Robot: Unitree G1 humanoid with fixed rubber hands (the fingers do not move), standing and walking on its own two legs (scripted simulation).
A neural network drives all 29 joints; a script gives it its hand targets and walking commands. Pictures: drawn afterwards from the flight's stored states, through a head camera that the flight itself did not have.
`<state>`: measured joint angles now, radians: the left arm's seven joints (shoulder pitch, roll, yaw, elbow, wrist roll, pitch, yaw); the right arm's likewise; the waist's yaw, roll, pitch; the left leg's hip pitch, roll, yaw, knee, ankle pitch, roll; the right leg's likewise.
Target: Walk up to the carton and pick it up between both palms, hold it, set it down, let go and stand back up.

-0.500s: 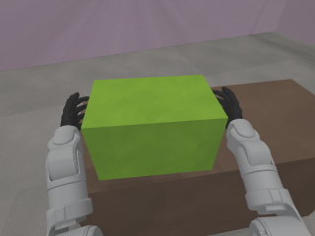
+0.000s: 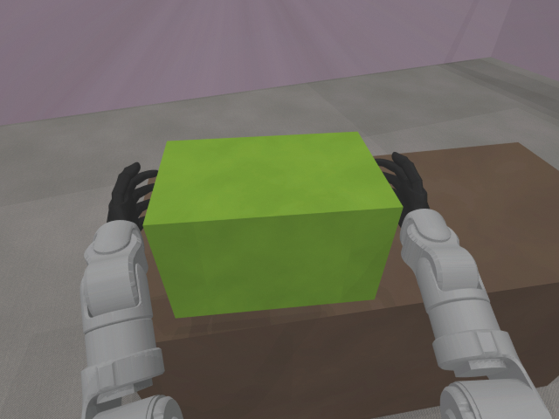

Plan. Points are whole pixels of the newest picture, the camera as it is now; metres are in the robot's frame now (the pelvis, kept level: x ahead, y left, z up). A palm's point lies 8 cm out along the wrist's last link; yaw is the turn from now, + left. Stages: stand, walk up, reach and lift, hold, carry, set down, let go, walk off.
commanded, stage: hold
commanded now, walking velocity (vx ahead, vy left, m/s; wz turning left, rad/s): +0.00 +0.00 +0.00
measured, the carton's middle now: (270, 220) +0.39 +0.00 +0.13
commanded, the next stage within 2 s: set down in 0.58 s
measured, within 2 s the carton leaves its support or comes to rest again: neither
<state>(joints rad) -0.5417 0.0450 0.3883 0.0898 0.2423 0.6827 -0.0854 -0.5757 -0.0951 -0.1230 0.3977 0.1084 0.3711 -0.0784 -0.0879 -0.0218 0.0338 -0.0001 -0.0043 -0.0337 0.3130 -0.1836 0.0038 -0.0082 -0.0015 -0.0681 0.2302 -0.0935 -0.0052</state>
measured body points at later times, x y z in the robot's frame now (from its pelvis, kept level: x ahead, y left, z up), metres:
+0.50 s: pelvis +0.00 +0.00 +0.00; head -0.04 +0.02 +0.45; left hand +0.36 +0.20 +0.18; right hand +0.37 -0.18 +0.18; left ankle +0.00 +0.11 -0.75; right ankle +0.03 -0.12 -0.75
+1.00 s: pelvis +0.01 +0.00 +0.00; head -0.03 +0.01 +0.45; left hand +0.37 +0.21 +0.17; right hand +0.38 -0.18 +0.18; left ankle +0.00 +0.11 -0.75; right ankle +0.03 -0.12 -0.75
